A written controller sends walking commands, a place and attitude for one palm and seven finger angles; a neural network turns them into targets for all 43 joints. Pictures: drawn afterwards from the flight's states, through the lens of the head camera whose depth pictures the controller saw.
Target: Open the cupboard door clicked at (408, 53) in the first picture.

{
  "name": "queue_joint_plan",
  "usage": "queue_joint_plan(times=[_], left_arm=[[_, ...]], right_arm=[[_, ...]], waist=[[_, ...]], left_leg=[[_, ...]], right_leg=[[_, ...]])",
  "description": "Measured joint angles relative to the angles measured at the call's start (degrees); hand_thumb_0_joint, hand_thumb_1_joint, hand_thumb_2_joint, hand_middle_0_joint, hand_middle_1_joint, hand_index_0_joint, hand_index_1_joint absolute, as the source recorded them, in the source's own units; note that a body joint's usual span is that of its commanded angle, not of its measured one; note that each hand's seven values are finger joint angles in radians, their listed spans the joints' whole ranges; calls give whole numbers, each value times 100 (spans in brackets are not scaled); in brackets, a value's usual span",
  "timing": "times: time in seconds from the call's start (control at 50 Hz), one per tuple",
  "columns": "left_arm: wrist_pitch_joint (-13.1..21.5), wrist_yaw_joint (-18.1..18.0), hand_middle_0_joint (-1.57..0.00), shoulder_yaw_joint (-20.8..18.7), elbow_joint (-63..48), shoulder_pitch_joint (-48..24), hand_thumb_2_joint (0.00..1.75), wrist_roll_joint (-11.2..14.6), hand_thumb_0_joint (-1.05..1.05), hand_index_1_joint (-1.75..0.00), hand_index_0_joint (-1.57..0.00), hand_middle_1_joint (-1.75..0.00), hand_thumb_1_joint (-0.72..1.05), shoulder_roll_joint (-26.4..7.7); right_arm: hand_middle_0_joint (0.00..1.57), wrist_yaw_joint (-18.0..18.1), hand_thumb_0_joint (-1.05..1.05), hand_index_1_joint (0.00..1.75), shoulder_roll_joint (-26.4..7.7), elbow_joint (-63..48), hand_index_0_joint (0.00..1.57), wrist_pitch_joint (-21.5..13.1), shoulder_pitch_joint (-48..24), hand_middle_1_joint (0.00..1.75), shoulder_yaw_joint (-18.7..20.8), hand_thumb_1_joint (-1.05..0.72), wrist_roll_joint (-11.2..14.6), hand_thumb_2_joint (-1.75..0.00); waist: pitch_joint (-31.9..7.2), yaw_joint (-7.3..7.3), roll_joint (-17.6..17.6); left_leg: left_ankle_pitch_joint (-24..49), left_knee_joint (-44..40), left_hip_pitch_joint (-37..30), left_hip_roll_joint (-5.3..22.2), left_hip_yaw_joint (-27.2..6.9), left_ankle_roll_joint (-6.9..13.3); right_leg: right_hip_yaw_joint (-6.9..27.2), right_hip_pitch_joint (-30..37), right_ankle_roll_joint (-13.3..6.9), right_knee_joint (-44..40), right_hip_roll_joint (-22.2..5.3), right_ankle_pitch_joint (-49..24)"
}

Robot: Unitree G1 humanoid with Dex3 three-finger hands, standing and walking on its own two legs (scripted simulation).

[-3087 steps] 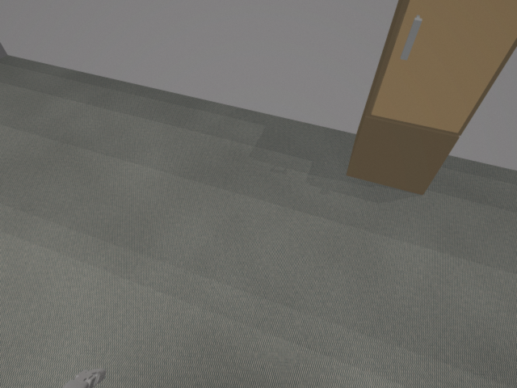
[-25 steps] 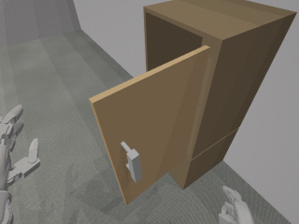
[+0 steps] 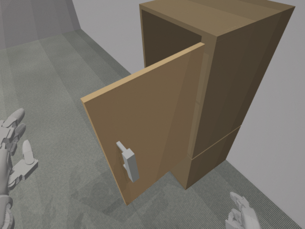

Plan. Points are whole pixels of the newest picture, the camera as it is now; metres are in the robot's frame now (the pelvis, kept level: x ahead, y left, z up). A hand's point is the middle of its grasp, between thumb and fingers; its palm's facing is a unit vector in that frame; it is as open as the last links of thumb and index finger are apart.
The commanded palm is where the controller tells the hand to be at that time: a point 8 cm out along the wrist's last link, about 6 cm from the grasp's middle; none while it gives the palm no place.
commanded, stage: step back with the hand held close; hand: left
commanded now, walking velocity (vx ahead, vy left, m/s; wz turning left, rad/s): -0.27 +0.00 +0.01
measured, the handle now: (127, 161) +0.30 +0.12 +0.00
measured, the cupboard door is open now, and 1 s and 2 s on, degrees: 95 95 95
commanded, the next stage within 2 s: stop stepping back and stand still in 1.06 s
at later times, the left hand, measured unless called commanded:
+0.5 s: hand (5, 186) +0.14 +0.30 +0.15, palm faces +0.35 -0.78 -0.52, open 7.4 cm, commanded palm +0.08 +0.34 +0.17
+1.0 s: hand out of the picture +0.06 +0.32 +0.16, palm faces +0.43 -0.77 -0.48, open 7.4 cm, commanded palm -0.01 +0.34 +0.17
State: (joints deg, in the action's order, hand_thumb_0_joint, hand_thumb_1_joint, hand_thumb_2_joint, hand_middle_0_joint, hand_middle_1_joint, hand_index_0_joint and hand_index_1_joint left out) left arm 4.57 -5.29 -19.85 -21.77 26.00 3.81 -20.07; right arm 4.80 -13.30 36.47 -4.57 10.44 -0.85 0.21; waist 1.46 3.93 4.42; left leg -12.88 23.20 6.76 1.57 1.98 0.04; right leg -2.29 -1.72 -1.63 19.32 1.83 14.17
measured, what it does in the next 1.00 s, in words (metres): walks backwards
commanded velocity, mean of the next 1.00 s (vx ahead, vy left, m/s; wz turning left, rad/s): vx -0.31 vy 0.00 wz -0.01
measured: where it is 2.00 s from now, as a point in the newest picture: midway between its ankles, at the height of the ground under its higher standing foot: outside the picture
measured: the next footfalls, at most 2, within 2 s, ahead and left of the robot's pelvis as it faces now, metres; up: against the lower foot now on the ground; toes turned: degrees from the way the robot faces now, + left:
right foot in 1.18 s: -0.30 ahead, -0.08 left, +0.00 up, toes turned -4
left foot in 1.34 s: -0.09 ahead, +0.11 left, +0.00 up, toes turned -3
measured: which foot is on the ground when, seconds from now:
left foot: down 0.00-1.00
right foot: down 0.00-0.84, up 0.86-1.00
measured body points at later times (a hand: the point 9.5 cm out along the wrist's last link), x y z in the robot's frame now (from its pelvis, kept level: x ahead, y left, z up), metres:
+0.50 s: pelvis -0.07 +0.04 -0.01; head -0.04 +0.05 +0.44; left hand +0.12 +0.34 +0.18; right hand +0.11 -0.21 -0.08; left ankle +0.00 +0.12 -0.74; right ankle -0.04 -0.10 -0.74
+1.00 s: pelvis -0.16 +0.05 -0.01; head -0.12 +0.08 +0.44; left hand +0.03 +0.36 +0.19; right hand +0.01 -0.18 -0.09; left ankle -0.05 +0.12 -0.74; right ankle -0.22 -0.09 -0.68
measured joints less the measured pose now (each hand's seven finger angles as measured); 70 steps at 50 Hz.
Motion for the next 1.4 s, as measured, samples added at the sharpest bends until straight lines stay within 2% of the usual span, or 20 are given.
queue_joint_plan(times=[0.14, 0.24, 0.34, 0.5, 0.62, 0.68, 0.78, 0.82, 0.84, 0.9, 0.94, 0.98, 1.04, 1.1, 1.18, 1.2, 1.24, 1.28, 1.34, 1.4], left_arm=[[188, -12, -21, -166, -162, 300, 90, -43, 1, -30, -21, -30, 89, -134], [137, 1, -21, -52, -446, 620, 90, -49, 1, -30, -21, -30, 89, -263], [192, -85, -22, -234, -701, 701, 90, -41, 1, -30, -21, -30, 89, -517], [394, -199, -21, -441, -838, 668, 90, -143, 1, -30, -21, -30, 89, -532], [525, -205, -21, -510, -750, 468, 90, -320, 1, -30, -21, -30, 89, -385], [582, -213, -21, -537, -824, 440, 90, -308, 1, -30, -21, -30, 89, -290], [679, -291, -21, -371, -1136, 604, 90, -256, 1, -30, -21, -30, 89, -194], [695, -315, -21, -306, -1195, 596, 90, -251, 1, -30, -21, -30, 89, -210], [692, -320, -21, -305, -1189, 518, 90, -245, 1, -30, -21, -30, 89, -254], [713, -320, -22, -465, -988, 234, 90, -265, 1, -30, -21, -30, 89, -455], [707, -327, -22, -618, -843, 177, 90, -274, 1, -30, -21, -30, 89, -551], [689, -357, -21, -740, -866, 248, 90, -222, 1, -30, -21, -30, 89, -598], [646, -393, -21, -772, -1123, 517, 90, -119, 1, -30, -21, -30, 89, -576], [598, -358, -21, -590, -1340, 645, 90, -38, 1, -30, -21, -30, 89, -514], [660, -252, -21, -581, -1475, 672, 90, 41, 1, -30, -21, -30, 89, -747], [717, -216, -21, -613, -1470, 668, 90, 53, 1, -30, -21, -30, 89, -813], [791, -147, -21, -545, -1372, 676, 90, 72, 1, -30, -21, -30, 89, -841], [783, -122, -22, -557, -1324, 843, 90, 75, 1, -30, -21, -30, 89, -930], [672, -155, -22, -711, -1310, 1242, 90, 74, 1, -30, -22, -30, 88, -958], [564, -202, -22, -672, -963, 1026, 90, 69, 1, -30, -22, -30, 88, -823]], right_arm=[[20, -21, 1, 30, -48, -257, 21, 324, -206, 30, 70, -90, 8, -90], [20, 38, 1, 30, -76, -399, 21, 508, -217, 30, 186, -91, 43, -90], [20, 72, 1, 29, -18, -494, 20, 585, -164, 30, 217, -91, 70, -90], [20, 29, 1, 29, 53, -630, 20, 419, -44, 30, 133, -90, 62, -90], [20, -13, 1, 30, 112, -602, 21, 216, 71, 30, 93, -90, 38, -90], [20, -53, 1, 30, 144, -510, 21, 139, 41, 30, 85, -90, 21, -90], [20, -107, 1, 30, 147, -278, 21, 83, 66, 30, 93, -90, -20, -90], [20, -91, 1, 30, 112, -206, 21, 97, 94, 30, 111, -90, -32, -90], [20, -61, 1, 30, 107, -190, 21, 100, 81, 30, 124, -90, -32, -90], [20, 8, 1, 30, 174, -154, 21, 36, -25, 30, 155, -90, -80, -90], [20, -21, 1, 30, 260, -145, 21, -38, -43, 30, 173, -90, -126, -90], [20, -85, 1, 30, 336, -145, 21, -119, -24, 30, 160, -90, -125, -90], [20, -179, 1, 30, 414, -145, 21, -206, -11, 30, 103, -90, -111, -90], [20, -221, 1, 30, 434, -143, 21, -271, -64, 30, 54, -90, -132, -90], [20, -254, 1, 30, 440, -211, 21, -221, -305, 30, 2, -90, -164, -90], [20, -252, 1, 30, 414, -213, 21, -174, -408, 30, -9, -90, -156, -90], [20, -213, 1, 30, 325, -108, 21, -52, -499, 30, -7, -90, -126, -90], [20, -178, 1, 30, 291, -49, 21, 56, -340, 30, -12, -90, -44, -90], [20, -104, 1, 30, 192, -74, 21, 144, 82, 30, -29, -90, 22, -90], [20, -5, 1, 30, 84, -13, 21, 79, 261, 30, 40, -90, 60, -90]], waist=[[3, -212, -22], [57, -294, -128], [108, -330, -307], [152, -341, -415], [213, -311, -349], [310, -260, -303], [216, -189, -412], [99, -241, -435], [109, -281, -470], [242, -339, -541], [215, -414, -472], [144, -411, -440], [-16, -334, -487], [-122, -306, -513], [-77, -257, -689], [-6, -246, -678], [141, -309, -467], [80, -333, -510], [-311, -401, -583], [-415, -489, -647]], left_leg=[[60, 143, 543, 33, 74, 40], [127, 184, 739, -26, 185, 122], [198, 278, 903, -83, 238, 202], [340, 510, 1217, -193, 270, 359], [385, 871, 1615, -244, 119, 407], [304, 1006, 1766, -193, 70, 362], [-565, 1658, 1952, -221, -42, 103], [-432, 1455, 1730, -222, -106, 107], [-4, 1315, 1730, -246, -102, 186], [286, 1200, 1775, -260, -69, 385], [430, 963, 1806, -177, -136, 409], [663, 661, 1835, -68, -149, 374], [986, 217, 1908, 70, -30, 323], [1348, -213, 2015, 135, 50, 265], [1714, -369, 2322, 109, 261, 178], [1702, -207, 2447, 155, 307, 148], [1065, 262, 2572, 248, 119, 67], [435, 893, 2505, 121, 36, 39], [570, 919, 1921, -53, 80, 123], [464, 773, 1715, -220, 103, 239]], right_leg=[[73, -553, 51, 87, 19, -137], [173, -837, 132, 256, -53, -170], [217, -1048, 203, 435, -119, -212], [239, -1430, 304, 842, -237, -266], [355, -1593, 312, 1339, -131, 69], [279, -1685, 265, 1372, -95, -38], [309, -1826, 238, 1301, -78, -218], [313, -1929, 287, 1339, -69, -247], [305, -1978, 314, 1378, -96, -256], [470, -2225, 291, 2320, 43, 405], [494, -2327, 257, 3320, 250, 812], [423, -2181, 234, 3649, 321, 1032], [303, -1723, 214, 3271, 228, 1311], [204, -1132, 162, 2279, 149, 1483], [146, -402, 32, 454, 0, 645], [186, -351, 89, 279, 6, 865], [147, -339, 79, 378, 169, 926], [181, -301, 55, 512, 129, 893], [255, -278, 75, 758, 54, 1045], [156, -307, 187, 1122, -123, 1132]])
